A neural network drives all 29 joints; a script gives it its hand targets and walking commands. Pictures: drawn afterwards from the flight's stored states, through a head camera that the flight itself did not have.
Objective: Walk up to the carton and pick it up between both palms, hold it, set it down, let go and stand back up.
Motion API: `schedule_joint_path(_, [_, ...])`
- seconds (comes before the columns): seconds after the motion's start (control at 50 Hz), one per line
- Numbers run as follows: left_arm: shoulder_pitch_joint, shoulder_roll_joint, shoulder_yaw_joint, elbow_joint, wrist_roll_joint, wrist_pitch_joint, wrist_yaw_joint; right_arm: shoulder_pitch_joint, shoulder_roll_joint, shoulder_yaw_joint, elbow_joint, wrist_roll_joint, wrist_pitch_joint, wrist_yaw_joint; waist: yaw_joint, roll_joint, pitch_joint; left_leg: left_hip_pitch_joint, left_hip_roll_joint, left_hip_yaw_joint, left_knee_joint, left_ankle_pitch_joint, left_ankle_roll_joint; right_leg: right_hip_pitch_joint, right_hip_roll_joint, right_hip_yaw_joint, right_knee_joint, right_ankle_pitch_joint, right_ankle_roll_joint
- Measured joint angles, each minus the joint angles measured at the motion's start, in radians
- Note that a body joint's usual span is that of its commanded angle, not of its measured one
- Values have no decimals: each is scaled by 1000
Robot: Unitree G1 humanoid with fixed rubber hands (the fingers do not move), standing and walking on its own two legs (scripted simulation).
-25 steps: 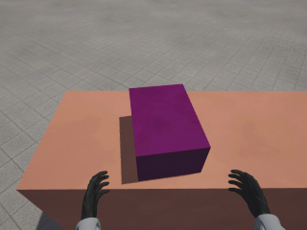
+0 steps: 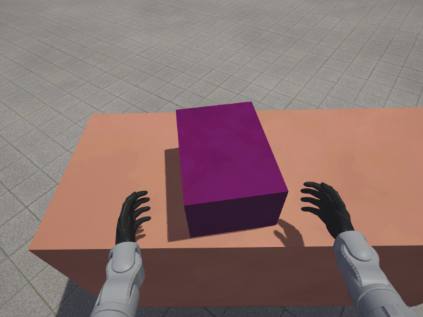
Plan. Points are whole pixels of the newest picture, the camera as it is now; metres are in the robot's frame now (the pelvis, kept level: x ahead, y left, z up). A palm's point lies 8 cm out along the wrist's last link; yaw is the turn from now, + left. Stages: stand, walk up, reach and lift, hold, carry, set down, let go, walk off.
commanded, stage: reach and lift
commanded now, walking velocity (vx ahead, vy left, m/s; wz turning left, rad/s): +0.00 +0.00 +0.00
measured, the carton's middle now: (223, 164) +0.50 +0.01 -0.06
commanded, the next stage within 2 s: none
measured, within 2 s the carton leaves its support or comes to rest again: neither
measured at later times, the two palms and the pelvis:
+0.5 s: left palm (124, 193) +0.33 +0.20 +0.05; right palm (329, 180) +0.37 -0.20 +0.05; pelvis +0.00 +0.00 +0.00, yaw +0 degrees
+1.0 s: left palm (123, 165) +0.38 +0.22 +0.07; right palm (312, 140) +0.45 -0.18 +0.08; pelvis -0.01 +0.00 +0.00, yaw +1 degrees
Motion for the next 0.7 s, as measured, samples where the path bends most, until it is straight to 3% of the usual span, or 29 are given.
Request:
schedule_joint_path(0.14, [-44, 28, 22, -31, -25, 20, -17, -62, -6, 3, -17, 4, 47, -35, -10, -12, 22, -1, 7, -10, -13, 10, -5, 8, 5, -10, -26, 16, -4])
schedule_joint_path(0.28, [-131, 63, 23, -14, -40, 64, -6, -130, -9, 1, -12, 22, 99, -29, -10, -34, 17, -34, 8, -15, -8, 16, -9, -18, 5, -15, -33, 25, -7])
schedule_joint_path(0.52, [-289, 51, 39, 7, -32, 176, -15, -296, -52, -7, 56, 31, 174, -26, 10, 3, -6, -85, 8, -6, 10, 13, -1, -51, 5, -6, -59, 48, 3])
schedule_joint_path(0.7, [-409, 47, 68, 128, -42, 176, -21, -423, -86, -15, 148, 32, 203, -16, 29, 13, -74, -176, 4, -6, 27, 13, 1, -138, 2, -5, -51, 52, 6])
